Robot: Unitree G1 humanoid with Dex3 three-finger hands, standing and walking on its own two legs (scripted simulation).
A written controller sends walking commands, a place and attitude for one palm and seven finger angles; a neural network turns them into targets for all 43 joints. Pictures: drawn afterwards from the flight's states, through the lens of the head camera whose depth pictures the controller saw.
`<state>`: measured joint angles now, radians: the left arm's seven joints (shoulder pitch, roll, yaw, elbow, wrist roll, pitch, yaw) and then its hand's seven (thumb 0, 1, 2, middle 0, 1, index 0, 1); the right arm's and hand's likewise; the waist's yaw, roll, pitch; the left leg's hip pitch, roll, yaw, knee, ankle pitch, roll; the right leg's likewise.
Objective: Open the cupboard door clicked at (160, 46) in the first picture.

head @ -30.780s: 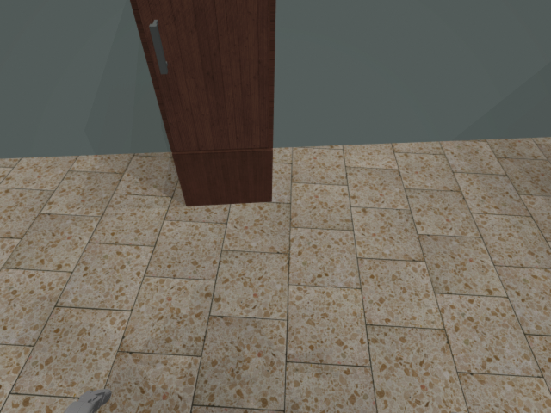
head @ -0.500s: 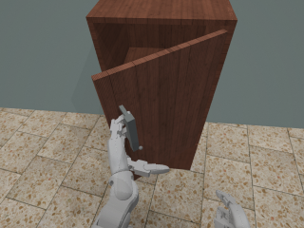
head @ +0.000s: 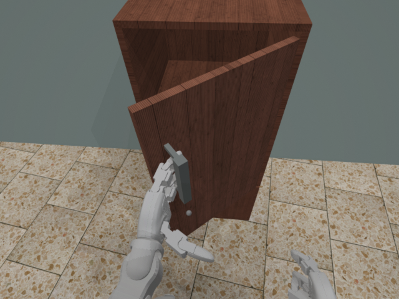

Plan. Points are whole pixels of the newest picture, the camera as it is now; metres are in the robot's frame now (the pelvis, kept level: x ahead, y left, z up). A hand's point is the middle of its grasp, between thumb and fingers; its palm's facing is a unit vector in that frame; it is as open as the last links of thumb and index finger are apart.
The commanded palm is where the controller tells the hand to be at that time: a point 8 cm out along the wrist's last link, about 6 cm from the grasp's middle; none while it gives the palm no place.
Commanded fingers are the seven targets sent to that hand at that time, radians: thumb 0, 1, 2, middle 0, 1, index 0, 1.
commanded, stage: slide the hand sideways off the handle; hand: left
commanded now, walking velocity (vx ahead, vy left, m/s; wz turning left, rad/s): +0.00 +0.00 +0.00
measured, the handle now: (177, 174) +0.35 +0.06 +0.07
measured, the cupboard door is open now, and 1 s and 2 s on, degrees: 41 41 41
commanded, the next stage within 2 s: draw the hand back to the body in 0.80 s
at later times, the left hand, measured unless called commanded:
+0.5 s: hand (154, 231) +0.23 +0.09 +0.06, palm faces -0.07 -1.00 -0.01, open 16.2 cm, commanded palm +0.20 +0.15 +0.07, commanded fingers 0.00 -0.50 0.30 -0.15 -0.30 -0.15 -0.30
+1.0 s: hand (133, 249) +0.20 +0.12 +0.07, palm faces -0.08 -1.00 -0.03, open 16.4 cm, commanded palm +0.17 +0.18 +0.08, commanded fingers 0.00 -0.50 0.30 -0.15 -0.30 -0.15 -0.30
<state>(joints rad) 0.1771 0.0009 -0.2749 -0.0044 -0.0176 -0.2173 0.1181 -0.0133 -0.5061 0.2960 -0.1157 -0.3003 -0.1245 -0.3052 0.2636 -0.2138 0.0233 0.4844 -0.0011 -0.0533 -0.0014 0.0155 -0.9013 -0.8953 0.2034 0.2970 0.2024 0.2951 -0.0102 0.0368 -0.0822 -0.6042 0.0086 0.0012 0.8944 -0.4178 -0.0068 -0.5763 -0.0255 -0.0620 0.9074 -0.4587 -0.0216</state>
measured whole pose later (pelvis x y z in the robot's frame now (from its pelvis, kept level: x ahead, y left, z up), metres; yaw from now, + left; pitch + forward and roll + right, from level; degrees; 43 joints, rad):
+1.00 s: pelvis +0.00 +0.00 -0.02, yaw +1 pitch +10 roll -1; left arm 0.55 0.17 -0.08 -0.35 -0.14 -0.27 -0.11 -0.01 -0.50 0.30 -0.15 -0.30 -0.15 -0.30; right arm 0.26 -0.22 0.02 0.42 0.02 -0.10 -0.04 0.02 -0.90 -0.90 0.20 0.30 0.20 0.30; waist 0.01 0.05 -0.11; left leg -0.73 0.02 -0.03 1.05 -0.50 0.00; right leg -0.67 -0.02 -0.08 1.02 -0.52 -0.02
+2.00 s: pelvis +0.04 +0.03 +0.05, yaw -1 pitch -2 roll -1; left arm 0.52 0.34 0.26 -0.44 -0.04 -0.03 0.13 0.00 0.42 0.69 -0.19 -0.30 -0.19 -0.30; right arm 0.19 -0.22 0.05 0.61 0.00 -0.10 -0.09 0.02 -0.90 -0.89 0.21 0.30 0.21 0.30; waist 0.06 0.05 0.00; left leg -0.14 -0.01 0.02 0.47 -0.29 0.03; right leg -0.09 -0.03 -0.04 0.42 -0.29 0.02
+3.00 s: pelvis -0.02 +0.02 +0.05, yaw -2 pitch +0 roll -1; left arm 0.58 0.43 0.38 -0.48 -0.06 -0.12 0.13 0.01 0.88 0.89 -0.21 -0.31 -0.21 -0.30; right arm 0.16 -0.24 -0.01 0.58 0.03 0.02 -0.10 0.01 -0.90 -0.90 0.20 0.30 0.20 0.30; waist 0.01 0.04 0.05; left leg -0.26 0.01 0.03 0.45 -0.19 0.02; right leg -0.22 -0.01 -0.03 0.41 -0.18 0.01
